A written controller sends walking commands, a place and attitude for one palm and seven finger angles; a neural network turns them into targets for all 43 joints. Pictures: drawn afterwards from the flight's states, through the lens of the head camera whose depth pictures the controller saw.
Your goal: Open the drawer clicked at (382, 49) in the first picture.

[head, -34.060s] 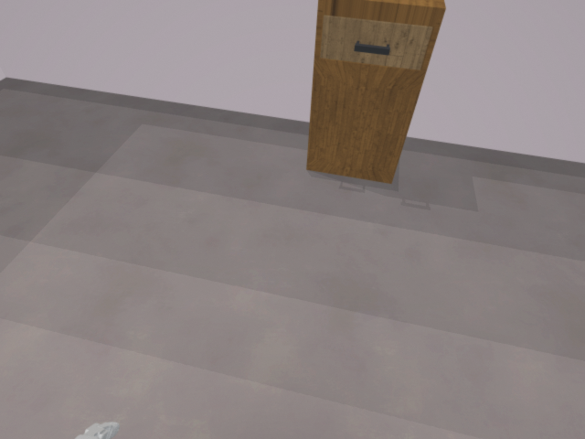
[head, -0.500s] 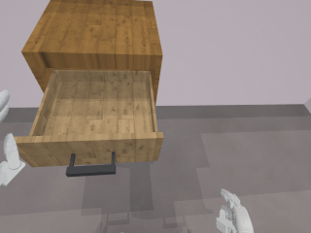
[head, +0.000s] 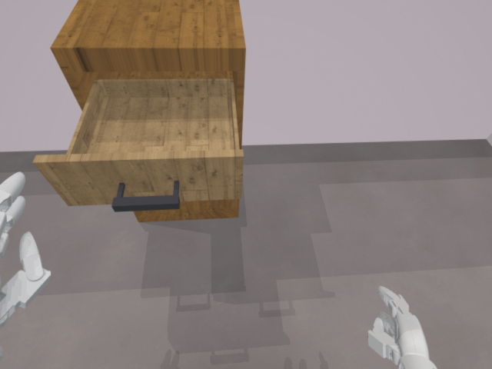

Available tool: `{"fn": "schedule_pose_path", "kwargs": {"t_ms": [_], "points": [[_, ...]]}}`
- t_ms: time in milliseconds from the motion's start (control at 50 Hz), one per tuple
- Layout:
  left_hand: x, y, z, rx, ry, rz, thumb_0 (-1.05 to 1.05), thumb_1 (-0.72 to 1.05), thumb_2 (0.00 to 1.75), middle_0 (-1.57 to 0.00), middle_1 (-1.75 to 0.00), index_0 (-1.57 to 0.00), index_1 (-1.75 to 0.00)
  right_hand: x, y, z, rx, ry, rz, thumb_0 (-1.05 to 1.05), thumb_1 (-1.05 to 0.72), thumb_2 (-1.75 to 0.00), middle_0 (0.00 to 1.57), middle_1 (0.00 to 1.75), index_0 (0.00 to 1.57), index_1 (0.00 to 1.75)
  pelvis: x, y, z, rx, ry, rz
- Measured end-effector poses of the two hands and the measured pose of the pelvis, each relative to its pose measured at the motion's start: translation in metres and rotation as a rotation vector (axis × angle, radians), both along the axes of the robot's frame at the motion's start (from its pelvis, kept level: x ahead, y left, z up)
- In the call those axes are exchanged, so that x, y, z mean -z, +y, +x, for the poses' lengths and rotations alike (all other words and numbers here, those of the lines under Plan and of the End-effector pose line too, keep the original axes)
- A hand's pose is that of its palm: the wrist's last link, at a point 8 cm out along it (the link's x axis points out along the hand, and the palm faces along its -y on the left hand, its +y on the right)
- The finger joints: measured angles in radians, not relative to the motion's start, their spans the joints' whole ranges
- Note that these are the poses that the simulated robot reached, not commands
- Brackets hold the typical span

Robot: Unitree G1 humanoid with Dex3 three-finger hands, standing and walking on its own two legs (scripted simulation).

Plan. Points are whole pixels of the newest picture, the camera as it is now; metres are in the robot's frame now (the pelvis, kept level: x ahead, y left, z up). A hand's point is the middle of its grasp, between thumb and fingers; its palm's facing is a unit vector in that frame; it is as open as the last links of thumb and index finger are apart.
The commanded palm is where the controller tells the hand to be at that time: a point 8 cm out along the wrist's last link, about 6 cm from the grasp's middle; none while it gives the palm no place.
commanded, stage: stop stepping back and stand still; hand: left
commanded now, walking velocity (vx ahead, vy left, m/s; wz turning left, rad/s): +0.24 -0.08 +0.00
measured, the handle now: (148, 194) +0.46 +0.23 -0.07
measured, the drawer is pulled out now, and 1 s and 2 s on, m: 0.30 0.30 0.30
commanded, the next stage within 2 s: let the arm hang, fingers relaxed in 0.78 s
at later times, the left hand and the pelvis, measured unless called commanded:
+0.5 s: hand (41, 352) +0.13 +0.20 +0.15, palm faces +0.35 -0.82 -0.45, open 7.4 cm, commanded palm +0.07 +0.25 +0.18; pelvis -0.05 -0.03 +0.00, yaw +1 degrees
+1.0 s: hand (84, 365) +0.13 +0.22 +0.00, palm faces +0.16 -0.87 -0.47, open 7.4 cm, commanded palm none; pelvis -0.05 -0.03 +0.00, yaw +4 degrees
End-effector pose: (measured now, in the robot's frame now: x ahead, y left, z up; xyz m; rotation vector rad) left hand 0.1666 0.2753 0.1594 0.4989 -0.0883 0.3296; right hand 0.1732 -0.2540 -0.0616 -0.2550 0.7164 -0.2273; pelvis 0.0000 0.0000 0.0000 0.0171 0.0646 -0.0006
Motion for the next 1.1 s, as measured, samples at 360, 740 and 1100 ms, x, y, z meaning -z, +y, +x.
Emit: {"fn": "schedule_pose_path", "kwargs": {"t_ms": [360,740,1100], "points": [[-0.013,-0.012,-0.072,-0.036,-0.136,-0.006,0.01,0.89,0.90,-0.21,-0.30,-0.21,-0.30,0.023,0.006,-0.084,-0.055,0.054,0.085,0.01,-0.90,-0.90,0.21,0.30,0.21,0.30,0.004,-0.019,-0.053,-0.023,-0.051,-0.012],[-0.027,-0.045,-0.071,-0.020,-0.078,0.057,0.01,0.89,0.90,-0.21,-0.30,-0.21,-0.30,0.011,-0.033,-0.069,-0.050,0.047,0.088,0.02,-0.90,-0.90,0.20,0.30,0.20,0.30,-0.011,-0.050,-0.046,-0.039,-0.042,0.014],[0.239,-0.035,-0.113,-0.137,0.948,-0.345,0.01,0.91,0.90,-0.20,-0.30,-0.20,-0.30,0.041,-0.010,-0.070,-0.142,0.197,0.075,0.01,-0.91,-0.90,0.20,0.30,0.20,0.30,0.002,-0.026,-0.052,-0.058,-0.074,-0.005]]}}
